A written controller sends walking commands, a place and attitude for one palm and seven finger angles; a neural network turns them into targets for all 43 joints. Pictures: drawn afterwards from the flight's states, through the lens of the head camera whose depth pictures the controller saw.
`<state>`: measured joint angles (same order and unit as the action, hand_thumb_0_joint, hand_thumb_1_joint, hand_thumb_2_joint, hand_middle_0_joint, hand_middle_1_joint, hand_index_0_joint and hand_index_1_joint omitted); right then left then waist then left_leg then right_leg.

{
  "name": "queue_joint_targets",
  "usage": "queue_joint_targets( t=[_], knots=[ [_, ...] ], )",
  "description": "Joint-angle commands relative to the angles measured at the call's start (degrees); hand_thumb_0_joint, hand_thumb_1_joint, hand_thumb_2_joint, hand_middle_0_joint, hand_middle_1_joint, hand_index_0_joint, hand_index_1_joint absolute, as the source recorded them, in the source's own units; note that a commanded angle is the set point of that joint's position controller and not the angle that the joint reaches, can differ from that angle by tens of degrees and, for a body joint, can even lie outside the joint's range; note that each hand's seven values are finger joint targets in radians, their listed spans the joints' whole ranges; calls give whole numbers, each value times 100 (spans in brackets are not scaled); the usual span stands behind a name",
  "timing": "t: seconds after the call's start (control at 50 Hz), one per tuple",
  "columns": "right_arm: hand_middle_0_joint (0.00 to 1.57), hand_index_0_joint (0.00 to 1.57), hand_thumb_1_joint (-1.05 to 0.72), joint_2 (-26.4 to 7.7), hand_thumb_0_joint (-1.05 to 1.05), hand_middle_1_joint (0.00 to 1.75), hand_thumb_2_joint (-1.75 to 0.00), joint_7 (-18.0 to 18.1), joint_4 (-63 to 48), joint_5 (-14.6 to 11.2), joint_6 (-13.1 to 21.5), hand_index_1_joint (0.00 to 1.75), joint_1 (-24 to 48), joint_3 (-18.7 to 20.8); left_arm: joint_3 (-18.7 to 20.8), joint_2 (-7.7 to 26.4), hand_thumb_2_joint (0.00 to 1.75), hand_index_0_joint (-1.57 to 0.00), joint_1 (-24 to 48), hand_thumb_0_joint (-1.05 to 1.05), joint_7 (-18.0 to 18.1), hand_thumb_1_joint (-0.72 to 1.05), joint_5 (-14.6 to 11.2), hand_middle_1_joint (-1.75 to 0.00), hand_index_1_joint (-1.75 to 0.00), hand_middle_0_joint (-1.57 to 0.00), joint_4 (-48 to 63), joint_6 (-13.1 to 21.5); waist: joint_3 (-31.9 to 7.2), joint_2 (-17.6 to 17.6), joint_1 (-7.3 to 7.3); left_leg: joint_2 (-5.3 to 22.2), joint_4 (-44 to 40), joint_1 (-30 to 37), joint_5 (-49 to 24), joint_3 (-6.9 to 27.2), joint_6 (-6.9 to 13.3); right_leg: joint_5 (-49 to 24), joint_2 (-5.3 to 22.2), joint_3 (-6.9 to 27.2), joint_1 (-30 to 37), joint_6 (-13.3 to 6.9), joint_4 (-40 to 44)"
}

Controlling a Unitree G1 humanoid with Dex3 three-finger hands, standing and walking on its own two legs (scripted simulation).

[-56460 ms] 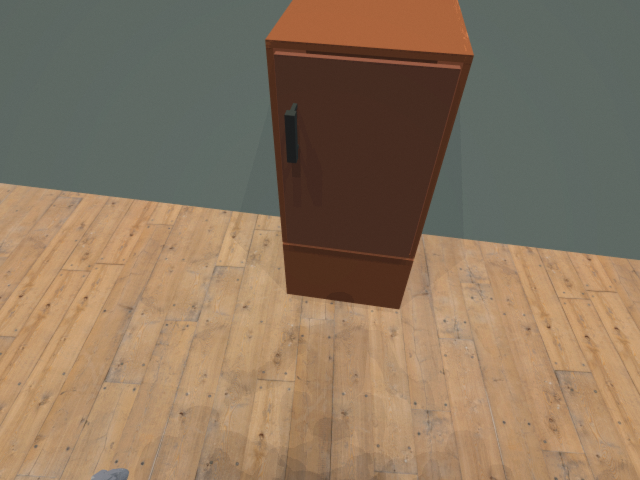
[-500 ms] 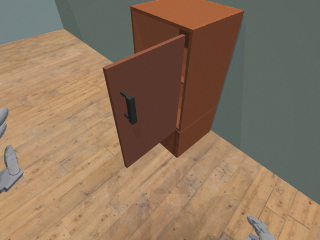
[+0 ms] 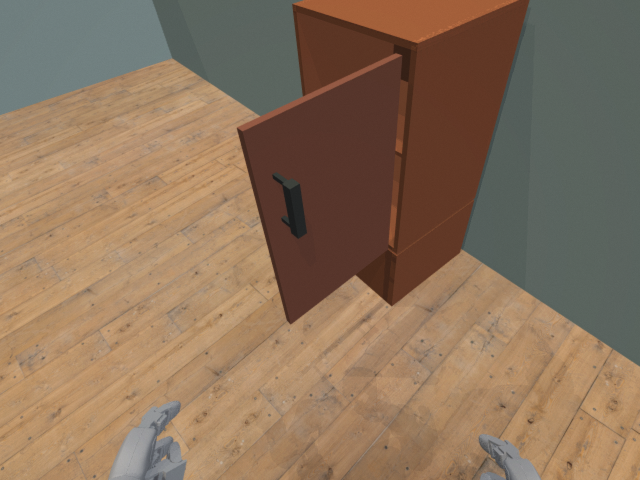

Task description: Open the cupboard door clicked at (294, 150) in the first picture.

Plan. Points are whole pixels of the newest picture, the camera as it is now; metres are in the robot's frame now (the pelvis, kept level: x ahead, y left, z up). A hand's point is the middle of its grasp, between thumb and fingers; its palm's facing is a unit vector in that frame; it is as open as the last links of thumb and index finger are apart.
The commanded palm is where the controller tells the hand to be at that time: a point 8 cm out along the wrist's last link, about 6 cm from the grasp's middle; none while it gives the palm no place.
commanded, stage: let the arm hang, fingers relaxed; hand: left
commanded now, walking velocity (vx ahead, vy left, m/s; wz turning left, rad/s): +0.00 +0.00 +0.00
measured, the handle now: (288, 204) +0.60 +0.09 -0.01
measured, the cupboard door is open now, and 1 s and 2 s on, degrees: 93 93 93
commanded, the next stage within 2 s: look to check the result in 0.90 s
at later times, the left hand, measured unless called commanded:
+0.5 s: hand out of the picture -0.06 +0.21 -0.16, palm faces +0.04 -0.97 -0.24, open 7.4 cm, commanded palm none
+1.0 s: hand out of the picture -0.03 +0.19 -0.16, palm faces +0.03 -0.98 -0.20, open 7.4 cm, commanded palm none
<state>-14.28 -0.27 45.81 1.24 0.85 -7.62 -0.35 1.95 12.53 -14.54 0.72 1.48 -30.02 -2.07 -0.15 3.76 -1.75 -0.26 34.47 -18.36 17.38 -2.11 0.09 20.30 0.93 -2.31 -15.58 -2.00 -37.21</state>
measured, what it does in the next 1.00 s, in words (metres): stands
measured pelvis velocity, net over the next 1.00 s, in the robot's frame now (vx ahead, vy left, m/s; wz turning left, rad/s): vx -0.03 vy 0.02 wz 0.00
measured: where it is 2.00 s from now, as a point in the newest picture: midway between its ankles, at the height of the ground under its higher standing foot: outside the picture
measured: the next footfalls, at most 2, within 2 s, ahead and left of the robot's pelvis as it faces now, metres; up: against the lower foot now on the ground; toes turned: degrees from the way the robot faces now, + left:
none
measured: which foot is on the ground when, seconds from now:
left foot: down 0.00-1.00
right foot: down 0.00-1.00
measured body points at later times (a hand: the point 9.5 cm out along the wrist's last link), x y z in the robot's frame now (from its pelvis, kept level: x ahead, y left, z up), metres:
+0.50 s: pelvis -0.04 +0.01 +0.01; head -0.03 +0.00 +0.46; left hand -0.06 +0.26 -0.14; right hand -0.05 -0.21 -0.15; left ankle +0.02 +0.13 -0.73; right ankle -0.01 -0.09 -0.73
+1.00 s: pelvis -0.03 +0.02 +0.02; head -0.01 +0.01 +0.46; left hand -0.03 +0.24 -0.14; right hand -0.03 -0.19 -0.15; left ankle +0.02 +0.13 -0.73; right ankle -0.01 -0.09 -0.73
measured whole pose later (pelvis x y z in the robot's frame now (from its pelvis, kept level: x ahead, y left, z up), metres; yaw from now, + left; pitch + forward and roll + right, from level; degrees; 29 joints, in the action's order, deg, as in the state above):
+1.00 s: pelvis -0.03 +0.02 +0.02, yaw +0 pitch -1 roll +0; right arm -7.6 1.7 64.6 1.7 -0.4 -15.6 0.6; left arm 1.2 7.7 -15.4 1.6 0.6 -65.9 0.2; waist 2.8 1.3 -0.8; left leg -0.5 22.9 -13.6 8.1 -1.9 1.0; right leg 11.5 0.7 -2.1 -12.0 -0.5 -24.7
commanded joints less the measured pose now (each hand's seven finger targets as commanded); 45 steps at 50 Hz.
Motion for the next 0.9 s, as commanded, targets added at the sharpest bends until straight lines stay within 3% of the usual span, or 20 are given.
queue_joint_targets(
  t=[0.0, 0.04, 0.06, 0.08, 0.1, 0.12, 0.16, 0.24, 0.3, 0.36, 0.46, 0.62, 0.88],
  knots=[
    [20, 20, -90, -388, 0, 30, -90, 33, -11, 46, -159, 30, -113, 233, 185, 972, 90, -20, 156, 0, 54, 90, 11, -30, -30, -20, -525, 279, 316, -1558, 61, 113, 397, 7, 390, 188, 43, -1827, 1168, 1370, -217, -538, 1841],
    [20, 20, -90, -232, 0, 30, -90, 59, 297, 25, -174, 30, -410, 181, 116, 901, 90, -20, 199, 0, 75, 90, -44, -30, -30, -20, -1000, 274, 127, -588, -75, 206, -371, 613, -775, 195, 36, -1988, 947, 1044, -126, -359, 1570],
    [20, 20, -90, -241, 0, 30, -90, 78, 437, 30, -137, 30, -447, 146, 75, 764, 90, -20, 93, 0, 69, 90, -81, -30, -30, -20, -1256, 286, 15, 63, -34, 372, -756, 864, -1495, 431, 72, -1815, 694, 858, -100, -186, 1358],
    [20, 20, -90, -313, 0, 30, -90, 109, 530, 43, -93, 30, -355, 117, 27, 632, 90, -20, -85, 0, 66, 90, -107, -30, -30, -20, -1499, 276, -17, 496, 104, 597, -975, 740, -1707, 705, 165, -1521, 473, 712, 90, -51, 1305],
    [20, 20, -90, -316, 0, 30, -90, 147, 594, 78, -93, 30, -301, 144, 95, 437, 90, -20, -284, 0, 92, 90, -67, -30, -30, -20, -1670, 264, -107, 633, 202, 717, -1090, 489, -1281, 794, 238, -1069, 392, 644, 393, -15, 1501],
    [20, 20, -90, -257, 0, 30, -90, 151, 645, 61, -127, 30, -228, 165, 125, 456, 90, -20, -324, 0, 105, 90, -51, -30, -30, -20, -1846, 247, -54, 601, 239, 639, -1099, 373, -920, 737, 202, -881, 400, 636, 462, -4, 1682],
    [20, 20, -90, -160, 0, 30, -90, 157, 874, 41, -154, 30, -370, 146, 73, 525, 90, -20, -191, 0, 75, 90, -91, -30, -30, -20, -2220, 246, -12, 642, 170, 535, -1207, 455, -616, 629, 131, -680, 442, 667, 453, -88, 1817],
    [20, 20, -90, -188, 0, 30, -90, 184, 1224, 11, -153, 30, -743, 169, 25, 520, 90, -20, -113, 0, 64, 90, -104, -30, -30, -20, -2720, 277, 2, -220, 104, 559, -1363, 598, -449, 624, 134, -390, 458, 586, 446, -108, 2079],
    [20, 20, -90, -204, 0, 30, -90, 194, 1431, 17, -153, 30, -886, 181, 9, 508, 90, -20, -131, 0, 67, 90, -105, -30, -30, -20, -3011, 261, 252, -388, 95, 550, -1501, 605, -218, 636, 148, -35, 442, 571, 220, -116, 2180],
    [20, 20, -90, -138, 0, 30, -90, 196, 1575, 33, -179, 30, -994, 173, 6, 455, 90, -20, -196, 0, 75, 90, -96, -30, -30, -20, -3202, 221, 584, -380, 107, 552, -1661, 410, 150, 649, 160, 331, 406, 563, 11, -98, 2208],
    [20, 20, -90, -23, 0, 30, -90, 187, 1707, 50, -207, 30, -1196, 193, 28, 423, 90, -20, -285, 0, 92, 90, -78, -30, -30, -20, -3349, 185, 649, -462, 108, 498, -1686, 285, 471, 646, 173, 778, 394, 566, -163, -68, 2190],
    [20, 20, -90, 67, 0, 30, -90, 203, 1736, 56, -165, 30, -1227, 218, 59, 271, 90, -20, -441, 0, 110, 90, -57, -30, -30, -20, -3386, 182, 663, -76, 188, 574, -1976, -10, 769, 822, 204, 342, 297, 453, -38, -38, 1832],
    [20, 20, -90, 164, 0, 30, -90, 218, 1751, 18, -74, 30, -1190, 223, 23, 144, 90, -20, -386, 0, 126, 90, -70, -30, -30, -20, -3403, 286, 409, -251, 126, 569, -1818, 459, -161, 682, 184, -446, 399, 491, 72, -36, 1798]
  ],
)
